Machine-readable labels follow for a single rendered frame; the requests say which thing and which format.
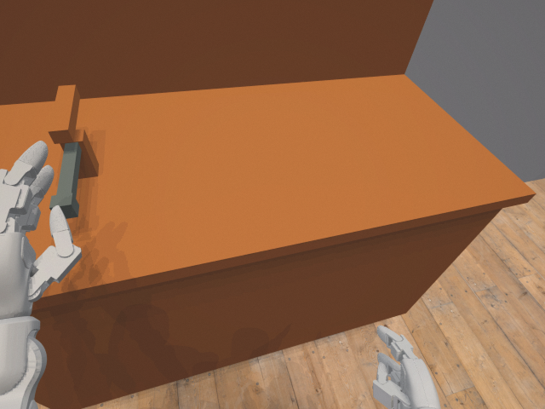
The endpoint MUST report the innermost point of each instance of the robot left forearm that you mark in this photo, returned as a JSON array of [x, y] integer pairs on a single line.
[[23, 360]]

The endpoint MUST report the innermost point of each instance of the counter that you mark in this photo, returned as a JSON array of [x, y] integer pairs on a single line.
[[254, 175]]

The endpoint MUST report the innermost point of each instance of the tap lever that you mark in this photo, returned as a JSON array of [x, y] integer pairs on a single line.
[[67, 186]]

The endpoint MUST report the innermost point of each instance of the left robot hand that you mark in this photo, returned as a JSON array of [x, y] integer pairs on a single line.
[[21, 191]]

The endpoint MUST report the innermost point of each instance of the right robot hand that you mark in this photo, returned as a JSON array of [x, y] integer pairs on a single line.
[[411, 385]]

